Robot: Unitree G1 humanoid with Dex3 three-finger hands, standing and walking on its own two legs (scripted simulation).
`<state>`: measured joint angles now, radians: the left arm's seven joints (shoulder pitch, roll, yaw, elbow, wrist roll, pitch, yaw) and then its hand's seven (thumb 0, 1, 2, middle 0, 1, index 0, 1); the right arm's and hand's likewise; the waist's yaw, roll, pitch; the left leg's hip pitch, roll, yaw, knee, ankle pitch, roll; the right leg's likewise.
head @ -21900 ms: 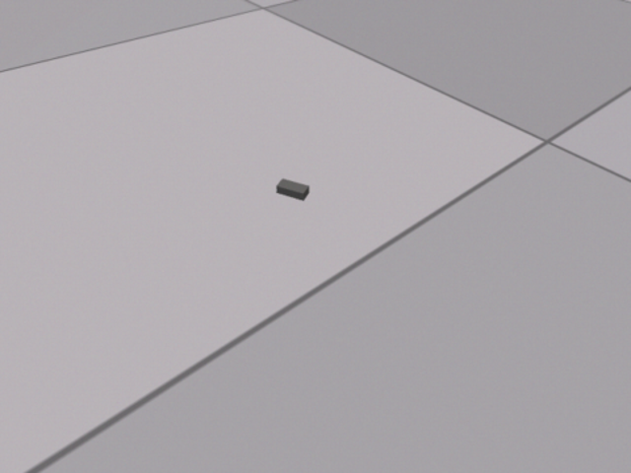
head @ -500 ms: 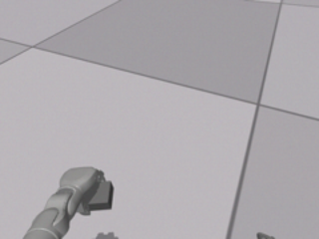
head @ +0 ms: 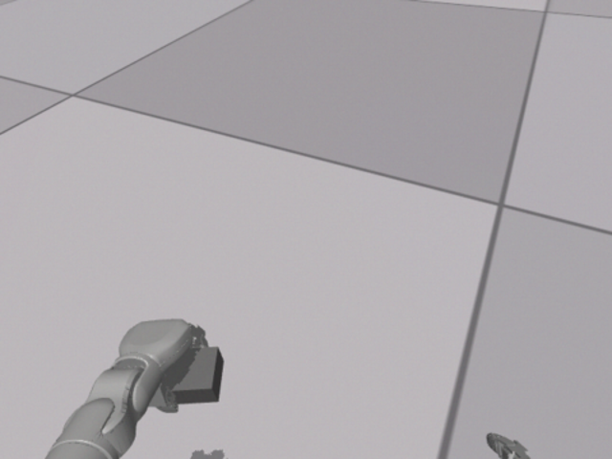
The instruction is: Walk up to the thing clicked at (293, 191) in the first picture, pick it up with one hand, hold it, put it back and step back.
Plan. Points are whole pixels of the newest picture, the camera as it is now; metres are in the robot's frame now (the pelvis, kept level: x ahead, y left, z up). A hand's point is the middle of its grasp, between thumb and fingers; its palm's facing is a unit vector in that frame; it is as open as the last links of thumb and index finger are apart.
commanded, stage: hold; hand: left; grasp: from above
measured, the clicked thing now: (169, 376) +0.29 +0.23 -0.07
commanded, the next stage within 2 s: crouch in 0.44 s
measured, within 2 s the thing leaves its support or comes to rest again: neither
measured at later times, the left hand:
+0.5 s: hand (165, 374) +0.28 +0.22 -0.04, palm faces -0.47 -0.06 -0.88, open 9.2 cm
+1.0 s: hand (179, 397) +0.29 +0.23 -0.14, palm faces -0.47 +0.00 -0.89, open 9.1 cm
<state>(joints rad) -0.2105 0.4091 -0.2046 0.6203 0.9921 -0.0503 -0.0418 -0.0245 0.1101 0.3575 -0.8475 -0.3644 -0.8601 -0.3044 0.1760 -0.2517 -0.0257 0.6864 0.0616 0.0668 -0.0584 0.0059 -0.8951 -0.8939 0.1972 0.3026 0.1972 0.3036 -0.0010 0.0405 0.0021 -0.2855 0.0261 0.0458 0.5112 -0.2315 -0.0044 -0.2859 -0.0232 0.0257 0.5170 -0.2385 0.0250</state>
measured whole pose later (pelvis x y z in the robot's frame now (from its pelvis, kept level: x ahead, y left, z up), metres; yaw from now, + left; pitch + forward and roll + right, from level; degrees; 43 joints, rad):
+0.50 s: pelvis +0.00 +0.00 +0.00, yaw +0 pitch +0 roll +0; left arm -0.19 0.41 -0.20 0.60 1.00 -0.05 -0.04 -0.03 0.09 0.40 -0.84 -0.38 -0.85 -0.32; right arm 0.17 -0.25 -0.03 0.69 0.06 0.08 -0.06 0.01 -0.90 -0.89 0.20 0.30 0.20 0.30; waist 0.00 0.04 0.01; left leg -0.27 0.02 0.04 0.49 -0.23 0.00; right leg -0.27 -0.03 0.02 0.50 -0.24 0.03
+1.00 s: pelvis -0.01 +0.00 -0.04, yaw +1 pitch +11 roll -1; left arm -0.33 0.37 -0.17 0.94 1.15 -0.10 0.25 -0.03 0.12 0.35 -0.85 -0.35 -0.85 -0.31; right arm 0.19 -0.26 -0.06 0.71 0.01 0.08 -0.01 0.00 -0.89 -0.89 0.20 0.30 0.20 0.30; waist -0.04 0.00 -0.06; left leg -0.67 0.03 0.01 0.84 -0.36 0.00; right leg -0.65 -0.02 0.00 0.82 -0.36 0.03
